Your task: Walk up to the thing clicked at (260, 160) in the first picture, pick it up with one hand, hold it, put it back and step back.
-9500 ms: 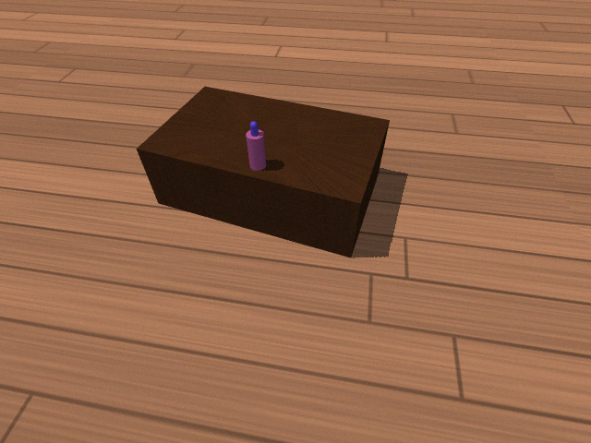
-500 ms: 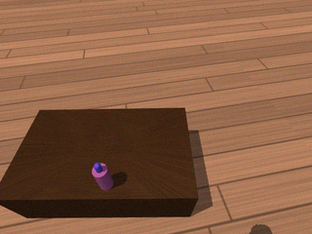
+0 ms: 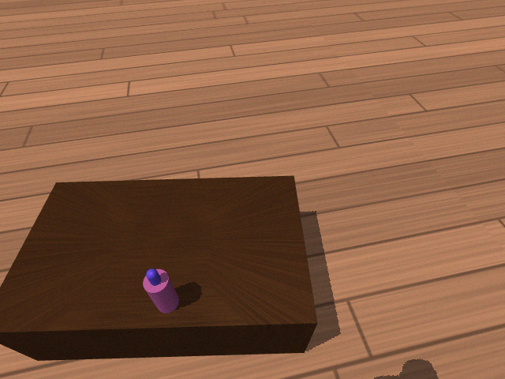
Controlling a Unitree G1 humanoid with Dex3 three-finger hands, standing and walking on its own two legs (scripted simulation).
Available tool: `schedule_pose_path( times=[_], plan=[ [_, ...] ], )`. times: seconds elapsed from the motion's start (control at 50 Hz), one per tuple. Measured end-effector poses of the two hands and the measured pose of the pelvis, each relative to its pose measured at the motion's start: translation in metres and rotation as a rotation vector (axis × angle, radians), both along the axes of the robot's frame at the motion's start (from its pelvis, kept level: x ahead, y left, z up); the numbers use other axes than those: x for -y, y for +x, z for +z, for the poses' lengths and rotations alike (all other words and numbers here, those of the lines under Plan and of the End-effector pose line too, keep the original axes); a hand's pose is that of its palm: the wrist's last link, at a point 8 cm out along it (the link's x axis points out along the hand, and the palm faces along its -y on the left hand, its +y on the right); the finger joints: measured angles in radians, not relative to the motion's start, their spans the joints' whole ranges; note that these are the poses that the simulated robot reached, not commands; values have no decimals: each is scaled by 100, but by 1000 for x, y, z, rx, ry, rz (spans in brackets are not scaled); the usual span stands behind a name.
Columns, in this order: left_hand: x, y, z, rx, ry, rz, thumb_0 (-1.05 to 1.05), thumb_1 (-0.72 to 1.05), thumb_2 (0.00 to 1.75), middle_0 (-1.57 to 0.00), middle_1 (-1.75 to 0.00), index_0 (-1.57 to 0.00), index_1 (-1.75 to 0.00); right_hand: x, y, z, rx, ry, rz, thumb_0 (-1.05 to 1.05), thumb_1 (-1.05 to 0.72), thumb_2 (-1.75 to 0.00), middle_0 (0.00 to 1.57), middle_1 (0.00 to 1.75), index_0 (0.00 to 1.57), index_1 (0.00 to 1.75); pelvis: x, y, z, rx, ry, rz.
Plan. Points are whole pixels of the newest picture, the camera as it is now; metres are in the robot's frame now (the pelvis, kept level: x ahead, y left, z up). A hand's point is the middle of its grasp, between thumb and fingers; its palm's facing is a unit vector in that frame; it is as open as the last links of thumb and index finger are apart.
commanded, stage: walk up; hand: left
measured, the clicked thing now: (160, 288) +0.43 +0.27 -0.35
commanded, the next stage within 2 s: stand in 0.32 s
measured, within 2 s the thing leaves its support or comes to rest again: neither
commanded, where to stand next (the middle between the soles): +0.04 +0.00 m, yaw +1 degrees
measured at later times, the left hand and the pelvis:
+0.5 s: hand out of the picture +0.08 +0.26 -0.16, palm faces -0.01 -0.94 -0.35, open 7.4 cm; pelvis +0.01 +0.00 +0.00, yaw +1 degrees
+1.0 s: hand out of the picture +0.10 +0.25 -0.15, palm faces +0.00 -0.94 -0.35, open 7.4 cm; pelvis +0.02 +0.00 +0.00, yaw +2 degrees
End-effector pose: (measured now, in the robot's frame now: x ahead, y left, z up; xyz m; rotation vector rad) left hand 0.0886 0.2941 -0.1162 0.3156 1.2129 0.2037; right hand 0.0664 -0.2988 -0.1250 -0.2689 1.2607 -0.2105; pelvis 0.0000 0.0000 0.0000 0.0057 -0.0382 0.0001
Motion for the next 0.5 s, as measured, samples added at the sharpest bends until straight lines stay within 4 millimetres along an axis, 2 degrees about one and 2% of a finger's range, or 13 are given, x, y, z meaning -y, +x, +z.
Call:
schedule_pose_path(
  times=[0.34, 0.5],
  plan=[
    [-4, -8, -1, -14, 1, 12, 1, 90, 89, -20, -30, -20, -29, -4, 11, 2, 18, -1, 21, 1, -90, -90, 20, 30, 20, 30, -2, 3, 0, -3, -1, 4],
    [-6, -13, -1, -32, 1, 17, 1, 90, 89, -20, -30, -20, -29, -3, 16, 3, 12, -10, 39, 1, -90, -90, 20, 30, 20, 30, -1, 11, 1, -11, -1, 15]
  ],
)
